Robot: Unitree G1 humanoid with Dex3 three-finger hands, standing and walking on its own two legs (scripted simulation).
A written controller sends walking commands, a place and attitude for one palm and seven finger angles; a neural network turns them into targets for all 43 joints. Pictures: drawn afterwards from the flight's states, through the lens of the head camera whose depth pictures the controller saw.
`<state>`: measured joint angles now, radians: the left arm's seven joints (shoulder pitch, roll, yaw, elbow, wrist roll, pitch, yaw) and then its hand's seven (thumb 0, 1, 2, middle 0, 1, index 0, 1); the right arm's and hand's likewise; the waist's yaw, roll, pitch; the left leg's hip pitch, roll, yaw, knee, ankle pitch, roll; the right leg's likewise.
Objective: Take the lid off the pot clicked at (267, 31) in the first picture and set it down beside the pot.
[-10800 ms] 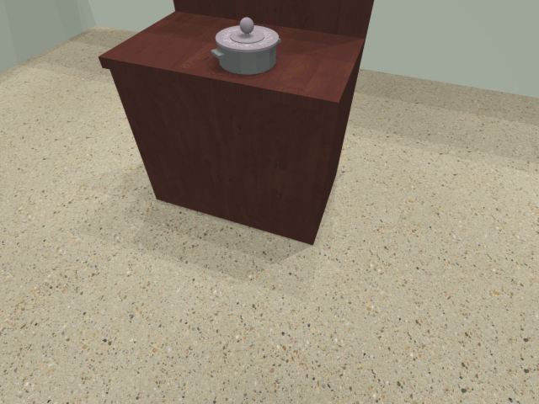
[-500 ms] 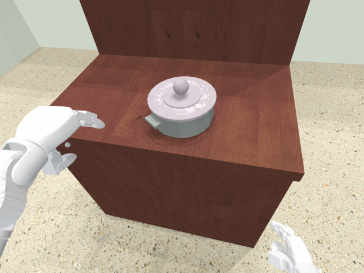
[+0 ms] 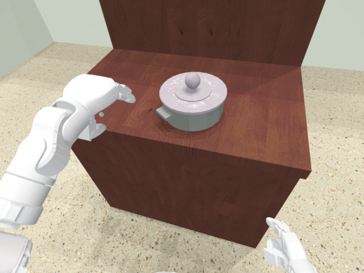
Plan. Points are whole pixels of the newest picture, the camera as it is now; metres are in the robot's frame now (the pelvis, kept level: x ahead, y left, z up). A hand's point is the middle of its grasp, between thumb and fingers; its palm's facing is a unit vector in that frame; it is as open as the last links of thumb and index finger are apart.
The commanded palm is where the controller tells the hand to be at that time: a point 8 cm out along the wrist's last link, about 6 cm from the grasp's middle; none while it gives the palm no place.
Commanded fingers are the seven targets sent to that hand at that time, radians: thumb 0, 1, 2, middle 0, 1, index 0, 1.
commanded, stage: move the open hand above the knob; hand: left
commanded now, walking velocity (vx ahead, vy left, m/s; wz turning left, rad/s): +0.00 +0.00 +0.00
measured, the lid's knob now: (192, 80) +0.60 +0.04 +0.11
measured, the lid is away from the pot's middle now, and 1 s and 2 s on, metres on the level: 0.00 0.00 0.00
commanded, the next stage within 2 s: none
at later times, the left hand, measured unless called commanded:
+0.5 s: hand (143, 94) +0.44 +0.14 +0.18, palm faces -0.25 +0.01 -0.97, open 10.2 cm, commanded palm +0.43 +0.14 +0.26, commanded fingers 0.00 -0.36 1.55 -0.84 -0.08 -0.84 -0.08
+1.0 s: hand (167, 69) +0.52 +0.10 +0.20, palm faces -0.23 -0.01 -0.97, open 10.2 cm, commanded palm +0.51 +0.09 +0.26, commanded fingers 0.00 -0.36 1.55 -0.84 -0.08 -0.84 -0.08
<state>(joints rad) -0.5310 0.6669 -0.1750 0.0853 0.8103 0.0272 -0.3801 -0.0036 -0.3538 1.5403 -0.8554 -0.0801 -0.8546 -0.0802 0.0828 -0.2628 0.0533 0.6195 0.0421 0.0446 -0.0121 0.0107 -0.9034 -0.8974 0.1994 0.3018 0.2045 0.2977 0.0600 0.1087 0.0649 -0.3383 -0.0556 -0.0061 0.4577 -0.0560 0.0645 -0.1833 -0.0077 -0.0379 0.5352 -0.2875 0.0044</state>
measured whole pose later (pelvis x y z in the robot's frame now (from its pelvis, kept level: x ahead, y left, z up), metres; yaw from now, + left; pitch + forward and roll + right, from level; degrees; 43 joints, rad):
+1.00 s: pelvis +0.07 -0.03 +0.00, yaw -1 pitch +4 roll +1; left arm -0.98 0.48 -0.30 0.54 0.83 0.20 -0.48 0.00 -0.35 1.54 -0.85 -0.08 -0.85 -0.08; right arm 0.10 -0.28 0.03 0.63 0.06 0.18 0.04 0.01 -0.91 -0.90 0.20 0.30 0.20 0.30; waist -0.01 0.08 -0.02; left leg -0.40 -0.05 0.00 0.49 -0.17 0.04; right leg -0.23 0.00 -0.03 0.53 -0.37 -0.02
